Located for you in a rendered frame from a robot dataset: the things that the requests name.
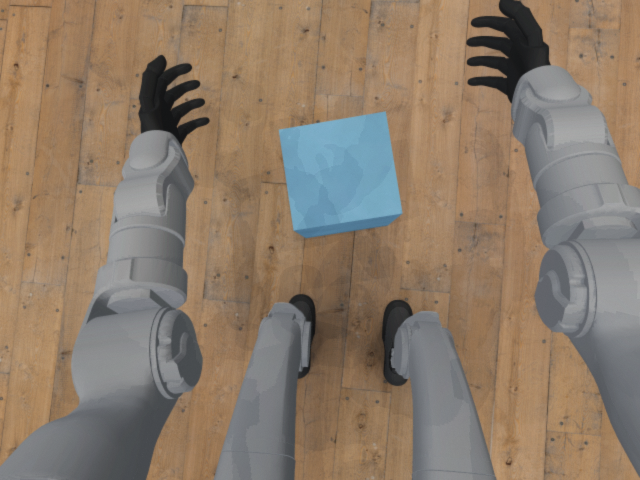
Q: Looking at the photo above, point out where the robot left hand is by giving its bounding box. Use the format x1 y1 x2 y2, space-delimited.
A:
138 55 210 146

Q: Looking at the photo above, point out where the left robot foot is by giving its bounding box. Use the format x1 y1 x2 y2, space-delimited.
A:
289 294 316 379

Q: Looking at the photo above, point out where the left robot thigh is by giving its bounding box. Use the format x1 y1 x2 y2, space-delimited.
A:
214 312 311 480

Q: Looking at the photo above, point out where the right robot forearm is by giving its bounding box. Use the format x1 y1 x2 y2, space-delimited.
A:
511 65 640 249

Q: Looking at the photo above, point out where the left robot forearm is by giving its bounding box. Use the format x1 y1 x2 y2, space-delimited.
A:
71 130 194 396

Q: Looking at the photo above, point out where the left robot upper arm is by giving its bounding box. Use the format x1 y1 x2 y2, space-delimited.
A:
0 306 203 480

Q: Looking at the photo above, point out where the robot right hand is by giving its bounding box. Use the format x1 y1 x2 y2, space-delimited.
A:
466 0 551 104

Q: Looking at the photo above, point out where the carton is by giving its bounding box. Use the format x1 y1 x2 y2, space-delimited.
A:
279 111 403 238

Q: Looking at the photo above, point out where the right robot upper arm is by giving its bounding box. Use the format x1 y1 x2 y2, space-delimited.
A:
534 238 640 477

